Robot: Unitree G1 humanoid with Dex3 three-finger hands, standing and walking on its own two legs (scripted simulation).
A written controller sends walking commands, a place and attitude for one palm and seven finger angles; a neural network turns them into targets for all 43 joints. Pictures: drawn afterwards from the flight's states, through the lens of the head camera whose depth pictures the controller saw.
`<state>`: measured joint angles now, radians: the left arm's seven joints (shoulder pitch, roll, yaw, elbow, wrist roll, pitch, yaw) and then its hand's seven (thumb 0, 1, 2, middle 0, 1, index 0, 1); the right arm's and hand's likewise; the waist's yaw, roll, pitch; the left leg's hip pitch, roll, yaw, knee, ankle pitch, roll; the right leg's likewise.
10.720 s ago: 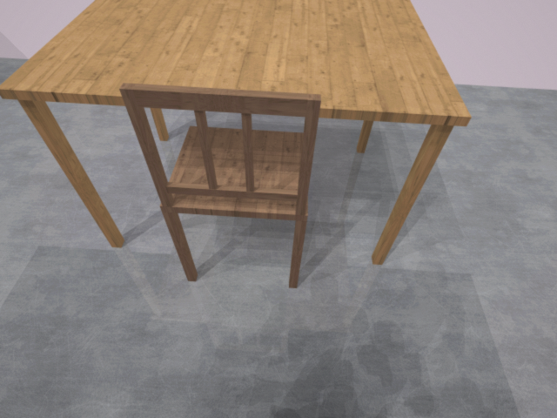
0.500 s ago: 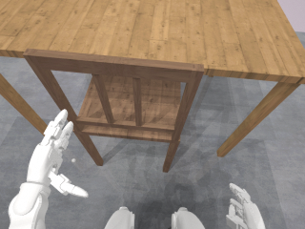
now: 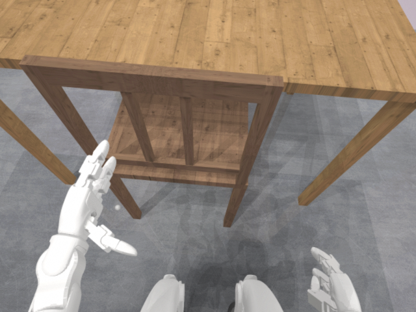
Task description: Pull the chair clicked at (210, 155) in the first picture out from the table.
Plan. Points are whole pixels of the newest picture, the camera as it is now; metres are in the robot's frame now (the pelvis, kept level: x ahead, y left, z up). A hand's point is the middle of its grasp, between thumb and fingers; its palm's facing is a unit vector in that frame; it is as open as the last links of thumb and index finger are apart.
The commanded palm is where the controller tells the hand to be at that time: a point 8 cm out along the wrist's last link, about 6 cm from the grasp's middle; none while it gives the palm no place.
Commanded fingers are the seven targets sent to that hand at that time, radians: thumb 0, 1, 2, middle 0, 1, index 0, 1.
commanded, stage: aim the fingers beside a spindle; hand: left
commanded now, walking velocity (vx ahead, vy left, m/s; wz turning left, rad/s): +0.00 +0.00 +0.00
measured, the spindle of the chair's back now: (140, 130) +0.48 +0.16 +0.00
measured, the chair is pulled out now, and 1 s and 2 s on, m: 0.00 0.00 0.00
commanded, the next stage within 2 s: none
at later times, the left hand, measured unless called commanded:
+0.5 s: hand (136, 200) +0.32 +0.15 +0.01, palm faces -0.08 -1.00 -0.05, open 16.9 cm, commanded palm +0.30 +0.20 +0.01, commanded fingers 0.00 -0.50 0.30 -0.06 -0.08 -0.06 -0.08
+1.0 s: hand (139, 199) +0.32 +0.14 +0.01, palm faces -0.11 -0.99 -0.04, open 16.9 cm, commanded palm +0.30 +0.20 +0.01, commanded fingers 0.00 -0.50 0.30 -0.06 -0.08 -0.06 -0.08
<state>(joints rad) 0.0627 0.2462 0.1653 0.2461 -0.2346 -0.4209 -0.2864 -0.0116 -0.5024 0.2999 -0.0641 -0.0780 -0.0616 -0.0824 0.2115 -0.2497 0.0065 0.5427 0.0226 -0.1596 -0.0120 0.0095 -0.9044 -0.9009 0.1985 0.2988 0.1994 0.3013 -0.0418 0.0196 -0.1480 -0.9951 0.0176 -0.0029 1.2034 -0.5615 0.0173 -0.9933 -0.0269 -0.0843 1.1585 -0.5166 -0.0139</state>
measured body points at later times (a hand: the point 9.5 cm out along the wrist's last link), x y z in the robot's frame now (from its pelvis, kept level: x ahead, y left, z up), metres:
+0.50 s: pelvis -0.01 +0.00 -0.01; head +0.10 +0.00 +0.42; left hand +0.31 +0.20 +0.01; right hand +0.15 -0.25 -0.12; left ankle +0.00 +0.11 -0.64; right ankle +0.02 -0.12 -0.64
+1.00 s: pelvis -0.01 +0.00 -0.01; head +0.10 +0.00 +0.42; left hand +0.32 +0.19 +0.02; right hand +0.15 -0.26 -0.12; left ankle +0.00 +0.11 -0.64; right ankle +0.02 -0.12 -0.64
